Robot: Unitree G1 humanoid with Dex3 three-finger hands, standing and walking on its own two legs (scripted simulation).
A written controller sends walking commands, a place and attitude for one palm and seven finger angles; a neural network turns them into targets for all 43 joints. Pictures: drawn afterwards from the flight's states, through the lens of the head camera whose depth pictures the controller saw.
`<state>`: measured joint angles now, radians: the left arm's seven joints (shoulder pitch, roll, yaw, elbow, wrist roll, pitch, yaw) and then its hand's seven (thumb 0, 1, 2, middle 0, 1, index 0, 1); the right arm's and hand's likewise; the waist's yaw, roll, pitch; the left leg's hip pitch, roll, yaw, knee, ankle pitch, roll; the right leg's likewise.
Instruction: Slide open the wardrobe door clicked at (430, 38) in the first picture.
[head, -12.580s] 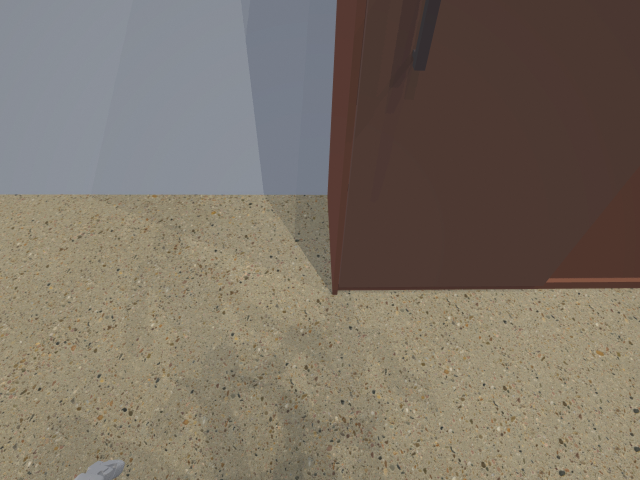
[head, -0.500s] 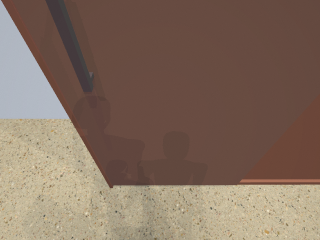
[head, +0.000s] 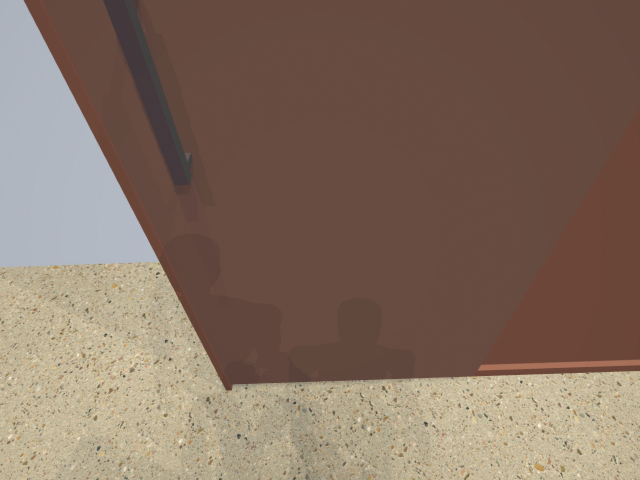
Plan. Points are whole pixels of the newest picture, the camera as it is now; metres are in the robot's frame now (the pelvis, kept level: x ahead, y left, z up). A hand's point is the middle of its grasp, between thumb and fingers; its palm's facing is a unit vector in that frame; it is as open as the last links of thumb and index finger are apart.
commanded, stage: come to a stop and stand still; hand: left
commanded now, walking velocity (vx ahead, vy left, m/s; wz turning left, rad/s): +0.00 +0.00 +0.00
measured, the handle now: (159, 94) +0.51 +0.24 +0.25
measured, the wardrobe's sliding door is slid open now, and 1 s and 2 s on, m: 0.00 0.00 0.00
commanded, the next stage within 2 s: look again from close up in 0.94 s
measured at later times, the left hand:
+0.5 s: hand out of the picture +0.02 +0.16 -0.17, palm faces +0.02 -0.98 -0.22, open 7.3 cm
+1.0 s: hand out of the picture +0.05 +0.15 -0.17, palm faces +0.04 -0.98 -0.21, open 7.3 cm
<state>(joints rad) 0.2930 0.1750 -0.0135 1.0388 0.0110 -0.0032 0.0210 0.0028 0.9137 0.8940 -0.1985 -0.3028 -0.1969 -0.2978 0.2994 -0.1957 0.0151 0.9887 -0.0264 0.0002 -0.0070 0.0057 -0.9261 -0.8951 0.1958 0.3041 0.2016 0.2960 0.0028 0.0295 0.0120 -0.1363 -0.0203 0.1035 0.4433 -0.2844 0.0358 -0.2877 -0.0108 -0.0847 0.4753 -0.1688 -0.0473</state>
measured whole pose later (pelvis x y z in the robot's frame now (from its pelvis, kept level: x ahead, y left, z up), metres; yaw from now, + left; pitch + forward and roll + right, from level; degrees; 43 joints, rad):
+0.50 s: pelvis +0.02 -0.02 +0.00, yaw +1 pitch -1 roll +1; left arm 0.26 0.15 -0.01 1.13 0.00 -0.03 0.03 0.01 0.93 0.89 -0.20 -0.30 -0.20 -0.30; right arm 0.36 -0.12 0.04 1.15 -0.02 -0.02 -0.02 0.01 -0.91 -0.90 0.20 0.30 0.20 0.30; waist -0.01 0.02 0.05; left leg -0.10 0.00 0.08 0.40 -0.29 0.01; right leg -0.25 0.01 -0.10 0.45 -0.19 -0.07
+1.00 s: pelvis +0.04 -0.02 +0.00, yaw +1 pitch -1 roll +0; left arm 0.25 0.16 -0.01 1.13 0.01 -0.03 0.03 0.01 0.93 0.89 -0.20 -0.30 -0.20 -0.30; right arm 0.28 -0.15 0.02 1.13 -0.02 -0.02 -0.03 0.00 -0.91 -0.90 0.19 0.30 0.20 0.30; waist 0.00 0.01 0.05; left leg -0.06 0.02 0.07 0.38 -0.31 -0.01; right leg -0.21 0.03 -0.11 0.44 -0.22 -0.08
